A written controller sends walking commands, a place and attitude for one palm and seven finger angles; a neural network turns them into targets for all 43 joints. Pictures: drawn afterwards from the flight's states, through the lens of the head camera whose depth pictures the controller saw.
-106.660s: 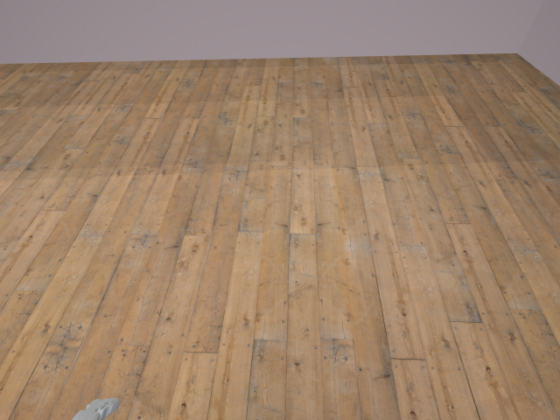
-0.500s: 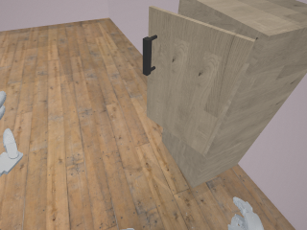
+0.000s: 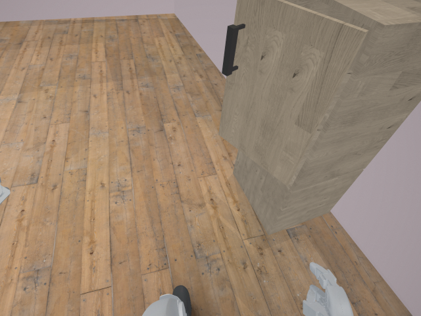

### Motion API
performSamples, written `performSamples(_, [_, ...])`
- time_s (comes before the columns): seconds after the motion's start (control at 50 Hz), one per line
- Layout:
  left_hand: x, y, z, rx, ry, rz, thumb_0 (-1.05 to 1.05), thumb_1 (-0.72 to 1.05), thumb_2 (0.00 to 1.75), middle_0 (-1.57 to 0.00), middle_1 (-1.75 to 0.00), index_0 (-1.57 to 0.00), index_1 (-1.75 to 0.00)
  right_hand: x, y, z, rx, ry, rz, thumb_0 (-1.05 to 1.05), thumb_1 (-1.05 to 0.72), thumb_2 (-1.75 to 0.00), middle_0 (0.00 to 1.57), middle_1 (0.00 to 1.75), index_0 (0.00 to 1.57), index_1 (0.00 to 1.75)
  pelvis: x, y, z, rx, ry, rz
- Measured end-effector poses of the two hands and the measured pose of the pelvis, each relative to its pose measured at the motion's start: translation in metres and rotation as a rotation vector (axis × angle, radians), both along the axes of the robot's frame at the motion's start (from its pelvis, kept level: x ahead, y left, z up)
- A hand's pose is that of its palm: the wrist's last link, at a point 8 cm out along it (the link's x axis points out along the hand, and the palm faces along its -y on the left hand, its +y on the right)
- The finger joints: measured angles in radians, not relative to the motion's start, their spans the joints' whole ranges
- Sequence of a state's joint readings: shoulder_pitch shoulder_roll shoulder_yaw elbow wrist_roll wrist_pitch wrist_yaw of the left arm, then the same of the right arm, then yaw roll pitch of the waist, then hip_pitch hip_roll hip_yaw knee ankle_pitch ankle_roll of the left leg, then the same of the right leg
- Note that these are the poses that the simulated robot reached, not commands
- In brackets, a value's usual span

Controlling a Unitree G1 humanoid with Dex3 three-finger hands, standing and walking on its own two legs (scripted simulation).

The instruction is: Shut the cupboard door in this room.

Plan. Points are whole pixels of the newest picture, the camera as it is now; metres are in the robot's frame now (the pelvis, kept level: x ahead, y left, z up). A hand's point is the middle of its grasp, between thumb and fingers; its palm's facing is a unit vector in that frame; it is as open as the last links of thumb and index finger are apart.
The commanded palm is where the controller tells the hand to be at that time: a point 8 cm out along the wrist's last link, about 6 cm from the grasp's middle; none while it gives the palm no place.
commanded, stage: stop stepping back and stand still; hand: left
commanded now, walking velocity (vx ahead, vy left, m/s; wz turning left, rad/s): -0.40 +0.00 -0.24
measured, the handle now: (234, 50) +0.88 -0.03 +0.10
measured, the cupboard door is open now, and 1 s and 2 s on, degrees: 22 22 22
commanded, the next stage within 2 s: none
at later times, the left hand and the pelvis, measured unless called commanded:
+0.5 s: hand out of the picture +0.11 +0.29 +0.22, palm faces +0.13 -0.88 -0.46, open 7.4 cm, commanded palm +0.07 +0.35 +0.21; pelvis -0.13 +0.09 +0.05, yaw -12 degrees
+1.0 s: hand out of the picture +0.13 +0.34 +0.21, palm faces +0.24 -0.87 -0.43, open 7.4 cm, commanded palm +0.06 +0.40 +0.21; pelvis -0.15 +0.14 +0.02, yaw -13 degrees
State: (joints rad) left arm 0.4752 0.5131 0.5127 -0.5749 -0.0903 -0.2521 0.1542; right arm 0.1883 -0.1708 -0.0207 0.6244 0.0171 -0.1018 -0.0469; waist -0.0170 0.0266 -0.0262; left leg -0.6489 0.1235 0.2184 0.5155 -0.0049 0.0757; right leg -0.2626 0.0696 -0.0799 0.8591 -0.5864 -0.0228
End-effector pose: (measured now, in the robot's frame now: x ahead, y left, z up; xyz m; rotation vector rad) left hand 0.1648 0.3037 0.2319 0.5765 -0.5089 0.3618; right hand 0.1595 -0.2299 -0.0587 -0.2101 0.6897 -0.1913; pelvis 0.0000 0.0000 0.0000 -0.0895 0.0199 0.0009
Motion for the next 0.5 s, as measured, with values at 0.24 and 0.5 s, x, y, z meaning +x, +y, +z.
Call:
performSamples(0.24, [-0.052, 0.051, -0.02, -0.219, 0.0, 0.047, 0.01, 0.89, 0.9, -0.21, -0.3, -0.21, -0.3, -0.08, 0.042, 0.024, -0.07, 0.009, 0.005, 0.01, -0.9, -0.9, 0.2, 0.3, 0.2, 0.3, -0.064, 0.05, 0.018, 0.057, -0.01, -0.085])
performSamples(0.5, [-0.084, 0.035, 0.002, -0.03, 0.206, -0.277, 0.01, 0.89, 0.9, -0.21, -0.3, -0.21, -0.3, -0.229, 0.068, 0.048, -0.03, 0.091, -0.241, 0.01, -0.9, -0.9, 0.2, 0.3, 0.2, 0.3, -0.133, 0.087, 0.05, 0.015, -0.015, -0.208])
